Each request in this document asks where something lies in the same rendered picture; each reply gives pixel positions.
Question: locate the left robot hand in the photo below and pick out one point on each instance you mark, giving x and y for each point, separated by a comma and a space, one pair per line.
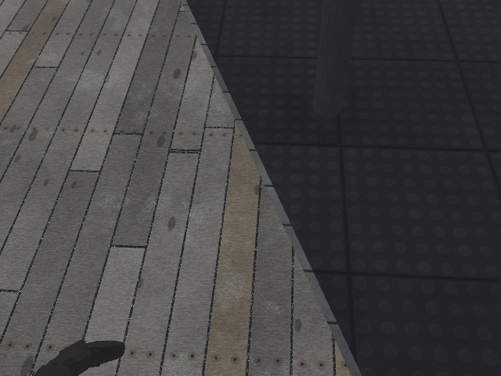
80, 356

